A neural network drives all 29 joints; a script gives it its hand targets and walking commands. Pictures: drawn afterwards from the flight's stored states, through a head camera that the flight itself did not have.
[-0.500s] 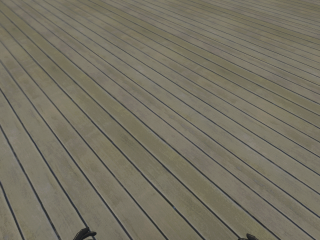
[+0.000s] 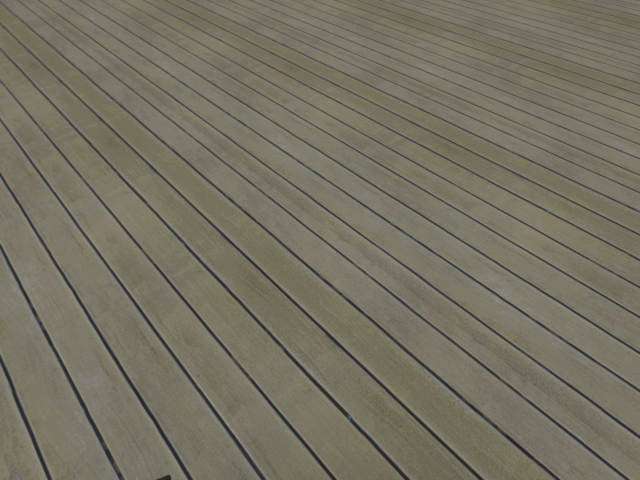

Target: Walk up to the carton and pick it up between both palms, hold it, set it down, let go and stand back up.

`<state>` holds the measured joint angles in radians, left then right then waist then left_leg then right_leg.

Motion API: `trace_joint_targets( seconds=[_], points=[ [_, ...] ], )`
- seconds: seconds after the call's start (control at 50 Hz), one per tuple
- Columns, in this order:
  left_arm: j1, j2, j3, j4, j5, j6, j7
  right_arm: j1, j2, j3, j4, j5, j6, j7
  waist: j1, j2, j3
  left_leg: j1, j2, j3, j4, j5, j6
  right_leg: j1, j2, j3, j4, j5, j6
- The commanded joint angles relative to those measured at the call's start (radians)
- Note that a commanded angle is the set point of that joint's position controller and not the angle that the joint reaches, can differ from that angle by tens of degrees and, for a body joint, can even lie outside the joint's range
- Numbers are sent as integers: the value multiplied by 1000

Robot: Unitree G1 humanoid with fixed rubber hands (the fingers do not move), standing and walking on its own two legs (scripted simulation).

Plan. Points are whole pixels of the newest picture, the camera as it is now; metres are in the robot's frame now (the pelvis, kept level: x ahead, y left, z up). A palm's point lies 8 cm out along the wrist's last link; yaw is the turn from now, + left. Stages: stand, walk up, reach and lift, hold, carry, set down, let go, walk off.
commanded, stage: stand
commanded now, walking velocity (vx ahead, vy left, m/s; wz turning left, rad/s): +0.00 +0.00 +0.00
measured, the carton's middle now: out of the picture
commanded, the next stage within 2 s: walk up in 0.40 s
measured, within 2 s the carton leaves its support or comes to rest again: neither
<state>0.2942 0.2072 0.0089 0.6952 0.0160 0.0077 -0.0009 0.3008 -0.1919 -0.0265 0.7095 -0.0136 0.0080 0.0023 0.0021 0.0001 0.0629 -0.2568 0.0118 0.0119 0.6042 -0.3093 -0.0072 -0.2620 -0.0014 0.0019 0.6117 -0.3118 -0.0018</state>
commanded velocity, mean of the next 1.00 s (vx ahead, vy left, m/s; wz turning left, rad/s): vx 0.00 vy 0.00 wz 0.00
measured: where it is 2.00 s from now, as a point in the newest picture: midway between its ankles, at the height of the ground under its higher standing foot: outside the picture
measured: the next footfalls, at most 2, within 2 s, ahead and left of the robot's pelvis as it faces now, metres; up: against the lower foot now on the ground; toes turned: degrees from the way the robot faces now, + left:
left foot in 1.42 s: -0.28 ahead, +0.00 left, +0.00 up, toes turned +45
right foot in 1.76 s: -0.15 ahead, -0.10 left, +0.00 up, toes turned +53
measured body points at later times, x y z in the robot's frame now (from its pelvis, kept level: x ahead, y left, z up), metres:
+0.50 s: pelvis +0.00 +0.00 +0.00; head +0.01 +0.00 +0.45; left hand +0.08 +0.24 -0.12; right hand +0.08 -0.24 -0.13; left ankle +0.01 +0.12 -0.73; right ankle +0.01 -0.12 -0.73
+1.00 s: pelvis -0.08 -0.07 -0.01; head -0.01 -0.09 +0.43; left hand +0.00 +0.21 -0.11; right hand +0.09 -0.32 -0.15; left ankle -0.06 +0.09 -0.67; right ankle -0.02 -0.12 -0.73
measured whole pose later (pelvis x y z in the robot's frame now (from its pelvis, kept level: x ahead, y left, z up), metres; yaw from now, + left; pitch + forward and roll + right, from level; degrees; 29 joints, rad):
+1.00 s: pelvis -0.08 -0.07 -0.01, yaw +17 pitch -3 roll +1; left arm 0.10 0.22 -0.01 0.72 0.03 0.04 0.03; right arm 0.20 -0.31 -0.08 0.72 -0.07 0.09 -0.01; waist -0.04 0.06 0.22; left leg -0.56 -0.07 -0.12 1.07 -0.47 -0.06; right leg -0.33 0.03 -0.09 0.67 -0.29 -0.10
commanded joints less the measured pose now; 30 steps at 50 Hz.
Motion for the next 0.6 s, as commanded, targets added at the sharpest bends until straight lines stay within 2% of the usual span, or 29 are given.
trace_joint_targets(
  seconds=[0.0,0.02,0.06,0.1,0.16,0.22,0.26,0.28,0.32,0.36,0.4,0.42,0.5,0.52,0.56,0.58],
  points=[
    [-10,132,44,-113,-1,-41,12,-8,-145,-42,-118,1,-35,-9,1,-5,-82,16,65,-92,-118,116,39,8,-77,97,-124,136,-33],
    [-15,135,43,-108,-2,-39,12,5,-144,-43,-111,4,-34,-9,-10,-20,-54,3,65,-95,-122,111,39,0,-79,96,-129,135,-36],
    [-4,140,44,-108,-5,-38,12,-3,-148,-43,-108,1,-33,-11,-2,-15,-50,18,63,-87,-116,131,36,-17,-82,98,-137,135,-33],
    [2,137,42,-102,-4,-38,13,-2,-150,-45,-102,1,-34,-12,-1,15,-59,14,68,-87,-117,142,36,1,-77,94,-131,149,-33],
    [5,141,44,-92,-3,-36,14,14,-147,-43,-94,4,-32,-12,-4,-6,-50,12,71,-95,-129,124,34,-2,-76,93,-133,123,-32],
    [8,134,43,-82,-3,-34,14,7,-146,-40,-92,5,-30,-11,4,9,-24,-1,66,-93,-136,101,38,-11,-81,102,-146,121,-35],
    [6,145,42,-76,-5,-34,14,14,-146,-38,-89,6,-30,-12,-2,-16,-21,8,65,-87,-137,87,35,-22,-84,106,-159,92,-35],
    [8,143,42,-71,-5,-34,14,17,-146,-39,-83,2,-30,-12,-2,-1,-20,17,67,-84,-135,93,38,-36,-84,106,-158,90,-32],
    [11,141,40,-71,-6,-36,14,17,-156,-38,-82,4,-32,-12,3,-12,-45,12,72,-90,-140,109,38,-8,-77,93,-154,112,-30],
    [2,145,40,-67,-2,-35,15,20,-153,-39,-79,5,-31,-12,-5,7,-35,7,70,-94,-144,92,37,-13,-78,102,-150,105,-31],
    [18,143,39,-53,-4,-36,15,13,-151,-36,-73,2,-31,-15,5,0,-38,20,68,-88,-141,106,39,-6,-80,110,-153,123,-31],
    [12,150,41,-55,-4,-36,15,27,-153,-36,-72,3,-32,-14,-5,-15,-50,20,68,-93,-145,109,36,-4,-79,107,-151,129,-30],
    [23,143,40,-41,-2,-36,15,25,-152,-36,-65,4,-31,-16,3,14,-51,22,76,-89,-153,108,36,3,-77,102,-158,129,-31],
    [18,144,37,-38,-4,-36,15,28,-156,-34,-62,4,-31,-17,-5,9,-42,18,70,-91,-155,106,34,-1,-79,101,-157,125,-30],
    [21,145,34,-37,-9,-35,17,24,-158,-33,-54,4,-29,-16,1,-20,-36,23,71,-88,-152,110,34,-12,-80,104,-171,113,-29],
    [-164,235,69,-84,-1,-19,17,-24,-270,-75,-65,-7,-23,-15,-19,-19,62,-210,98,-165,-96,494,80,37,-59,11,-10,284,-67]
  ],
)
